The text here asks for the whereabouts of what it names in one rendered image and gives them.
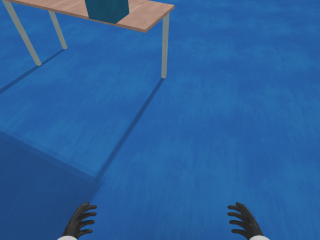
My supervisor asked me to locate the carton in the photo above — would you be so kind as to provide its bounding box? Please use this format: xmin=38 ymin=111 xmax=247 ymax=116
xmin=84 ymin=0 xmax=129 ymax=24

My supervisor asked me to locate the robot right hand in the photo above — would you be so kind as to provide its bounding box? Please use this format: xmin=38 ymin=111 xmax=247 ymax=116
xmin=227 ymin=202 xmax=264 ymax=240

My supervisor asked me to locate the robot left hand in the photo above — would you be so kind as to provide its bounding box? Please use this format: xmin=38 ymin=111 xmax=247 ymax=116
xmin=61 ymin=201 xmax=97 ymax=239

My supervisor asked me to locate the table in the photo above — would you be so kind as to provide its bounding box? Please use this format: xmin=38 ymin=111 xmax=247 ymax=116
xmin=2 ymin=0 xmax=175 ymax=79

